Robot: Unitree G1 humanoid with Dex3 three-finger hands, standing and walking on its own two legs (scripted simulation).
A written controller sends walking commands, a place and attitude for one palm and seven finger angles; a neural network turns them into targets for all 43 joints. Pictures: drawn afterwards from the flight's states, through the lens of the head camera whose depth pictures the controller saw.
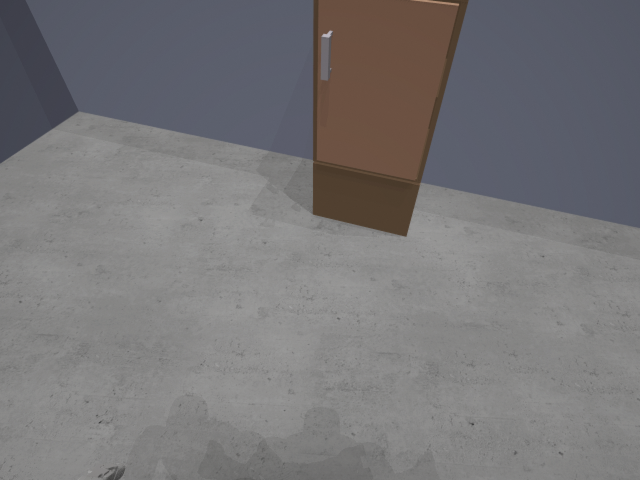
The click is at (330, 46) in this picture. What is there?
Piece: cupboard door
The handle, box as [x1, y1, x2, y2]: [321, 31, 332, 80]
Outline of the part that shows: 332,31 329,31 321,36 321,79 326,80 328,79 331,68 329,67 330,36 332,34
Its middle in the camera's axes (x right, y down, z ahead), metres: +0.02 -0.57 +1.21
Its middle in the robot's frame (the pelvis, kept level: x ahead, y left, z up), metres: +1.29 +0.05 -0.02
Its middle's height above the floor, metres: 0.75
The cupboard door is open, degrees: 0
